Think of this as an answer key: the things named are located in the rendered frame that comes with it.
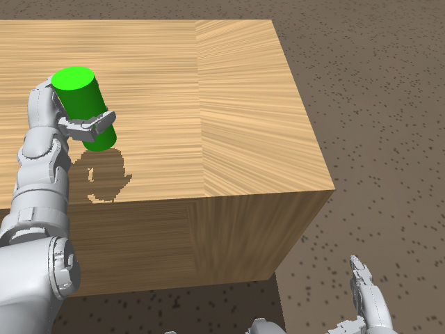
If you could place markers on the can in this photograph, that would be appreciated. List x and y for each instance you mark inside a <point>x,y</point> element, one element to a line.
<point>79,93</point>

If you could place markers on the left robot arm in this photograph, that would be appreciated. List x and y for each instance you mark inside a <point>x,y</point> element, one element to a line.
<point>38,266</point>

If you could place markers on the right robot hand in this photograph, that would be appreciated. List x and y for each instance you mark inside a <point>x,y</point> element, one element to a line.
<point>368,301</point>

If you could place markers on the left robot hand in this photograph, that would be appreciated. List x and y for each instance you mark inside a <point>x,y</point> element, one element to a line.
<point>46,110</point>

